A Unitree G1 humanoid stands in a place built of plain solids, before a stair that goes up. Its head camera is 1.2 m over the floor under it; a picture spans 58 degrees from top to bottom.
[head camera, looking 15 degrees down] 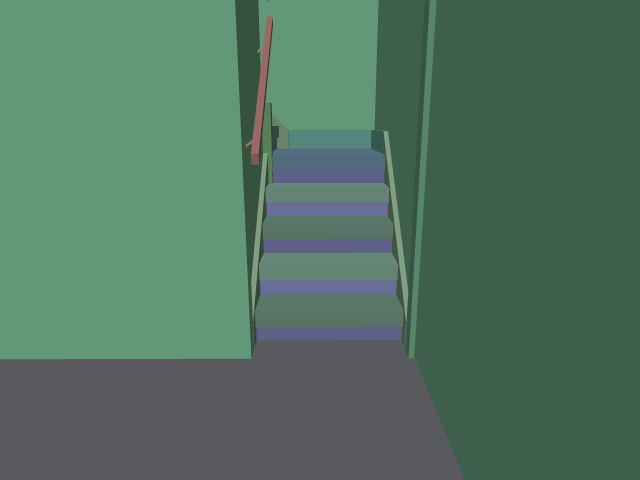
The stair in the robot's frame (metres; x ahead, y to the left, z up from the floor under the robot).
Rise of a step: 0.20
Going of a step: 0.22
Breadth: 0.83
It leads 1 degrees to the right of straight ahead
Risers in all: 5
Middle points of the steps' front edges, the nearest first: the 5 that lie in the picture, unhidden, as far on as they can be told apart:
2.23 -0.05 0.19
2.45 -0.05 0.39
2.67 -0.05 0.59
2.89 -0.05 0.79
3.12 -0.06 0.99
